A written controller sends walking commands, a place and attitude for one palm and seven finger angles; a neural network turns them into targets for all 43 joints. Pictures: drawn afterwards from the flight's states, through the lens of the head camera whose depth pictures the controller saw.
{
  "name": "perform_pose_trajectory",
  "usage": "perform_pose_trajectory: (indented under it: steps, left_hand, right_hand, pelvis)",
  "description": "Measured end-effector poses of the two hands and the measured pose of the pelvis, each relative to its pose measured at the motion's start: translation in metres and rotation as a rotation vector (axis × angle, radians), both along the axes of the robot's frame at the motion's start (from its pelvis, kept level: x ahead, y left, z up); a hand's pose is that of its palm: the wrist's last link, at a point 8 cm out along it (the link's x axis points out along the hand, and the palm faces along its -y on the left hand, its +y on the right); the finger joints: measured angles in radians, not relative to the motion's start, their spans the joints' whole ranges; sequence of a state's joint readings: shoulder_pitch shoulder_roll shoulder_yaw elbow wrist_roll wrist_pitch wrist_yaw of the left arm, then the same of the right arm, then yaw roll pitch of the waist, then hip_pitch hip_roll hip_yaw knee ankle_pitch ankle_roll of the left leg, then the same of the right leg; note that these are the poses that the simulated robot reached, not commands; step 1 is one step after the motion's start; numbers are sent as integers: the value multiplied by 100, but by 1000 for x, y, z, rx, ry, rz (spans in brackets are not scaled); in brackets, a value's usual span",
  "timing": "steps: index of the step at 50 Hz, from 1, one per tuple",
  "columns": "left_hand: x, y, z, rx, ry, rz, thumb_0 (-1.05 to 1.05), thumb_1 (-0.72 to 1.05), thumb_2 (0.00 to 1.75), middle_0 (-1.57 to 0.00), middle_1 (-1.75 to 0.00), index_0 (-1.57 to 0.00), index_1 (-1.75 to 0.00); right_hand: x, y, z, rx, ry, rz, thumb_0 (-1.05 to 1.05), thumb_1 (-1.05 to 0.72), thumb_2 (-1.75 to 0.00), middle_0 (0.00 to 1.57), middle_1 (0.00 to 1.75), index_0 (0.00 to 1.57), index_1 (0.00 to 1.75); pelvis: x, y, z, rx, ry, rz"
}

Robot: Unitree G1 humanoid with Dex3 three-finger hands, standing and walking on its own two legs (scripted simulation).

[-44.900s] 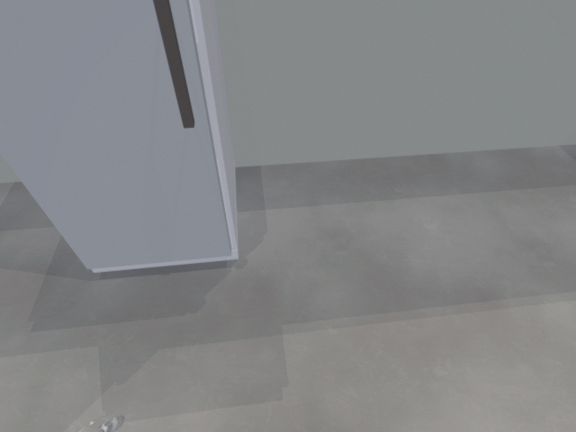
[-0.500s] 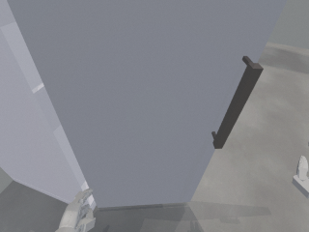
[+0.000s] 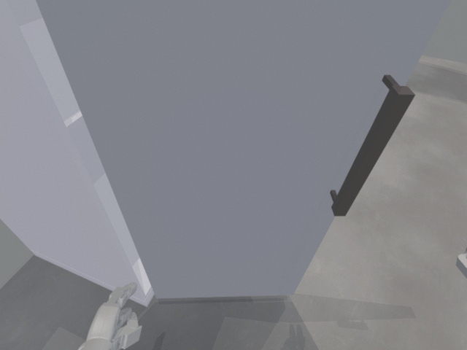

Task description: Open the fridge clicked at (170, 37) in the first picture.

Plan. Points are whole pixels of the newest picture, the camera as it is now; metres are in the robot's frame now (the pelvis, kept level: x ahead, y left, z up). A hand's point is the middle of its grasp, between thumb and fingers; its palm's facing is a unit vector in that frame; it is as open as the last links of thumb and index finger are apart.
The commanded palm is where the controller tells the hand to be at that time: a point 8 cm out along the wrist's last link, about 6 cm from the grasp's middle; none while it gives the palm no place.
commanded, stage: step back with the hand held close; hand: right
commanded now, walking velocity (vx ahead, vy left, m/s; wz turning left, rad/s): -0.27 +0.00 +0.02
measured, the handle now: (359, 155) +0.45 -0.23 +0.12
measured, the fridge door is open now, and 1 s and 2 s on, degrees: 66 66 66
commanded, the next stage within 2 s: stop stepping back and stand still in 1.04 s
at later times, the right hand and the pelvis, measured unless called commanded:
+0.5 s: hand out of the picture +0.14 -0.30 +0.15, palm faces +0.46 +0.76 -0.46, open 7.4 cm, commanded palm +0.07 -0.33 +0.17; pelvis -0.07 -0.03 -0.01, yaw +0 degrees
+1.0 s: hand out of the picture +0.10 -0.29 +0.15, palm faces +0.36 +0.81 -0.47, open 7.4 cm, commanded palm +0.02 -0.32 +0.17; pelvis -0.14 -0.03 -0.01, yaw +3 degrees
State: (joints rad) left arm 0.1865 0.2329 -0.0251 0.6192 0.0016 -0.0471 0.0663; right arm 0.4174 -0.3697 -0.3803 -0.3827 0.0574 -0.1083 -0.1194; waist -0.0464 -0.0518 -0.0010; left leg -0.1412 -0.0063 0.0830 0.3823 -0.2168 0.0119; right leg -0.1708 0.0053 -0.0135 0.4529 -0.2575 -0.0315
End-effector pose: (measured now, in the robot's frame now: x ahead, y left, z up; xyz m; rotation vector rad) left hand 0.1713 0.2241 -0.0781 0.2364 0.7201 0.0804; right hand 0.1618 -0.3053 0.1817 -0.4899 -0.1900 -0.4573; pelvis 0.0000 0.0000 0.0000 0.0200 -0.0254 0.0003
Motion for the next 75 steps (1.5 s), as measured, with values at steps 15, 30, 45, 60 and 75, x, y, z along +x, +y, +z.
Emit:
perform_pose_trajectory:
  steps: [15, 30, 45, 60, 75]
  left_hand:
    - [-42, 0, 7, 58, 24, 97, 1, 90, 90, -20, -30, -20, -30]
    - [-89, -19, -1, 74, 15, 32, 1, 90, 90, -20, -30, -21, -30]
    - [-104, -43, 7, 68, 31, -11, 1, 90, 90, -20, -30, -21, -30]
    - [-195, -12, 5, 6, 29, 63, 1, 90, 90, -20, -30, -21, -30]
    - [-296, -6, 12, 81, -36, 139, 1, 90, 90, -20, -30, -20, -30]
  right_hand:
    - [-34, -15, -4, -91, 48, 83, 1, -88, -90, 21, 31, 21, 30]
    - [-83, -30, -23, -47, -62, 34, 1, -89, -90, 21, 31, 21, 30]
    - [-105, -57, 1, -127, -99, 25, 1, -89, -90, 21, 30, 21, 30]
    - [-186, 14, 21, -257, -40, 314, 1, -88, -90, 22, 31, 22, 30]
    - [-239, -18, -35, 83, -30, 87, 2, -89, -90, 21, 30, 20, 30]
  pelvis:
    - [-35, -20, -4, -4, 34, 19]
    - [-76, -29, -17, 18, 24, -12]
    - [-95, -37, -3, 62, 147, -12]
    - [-194, -8, -10, -17, 97, 67]
    - [-256, -30, -8, -16, 15, 21]
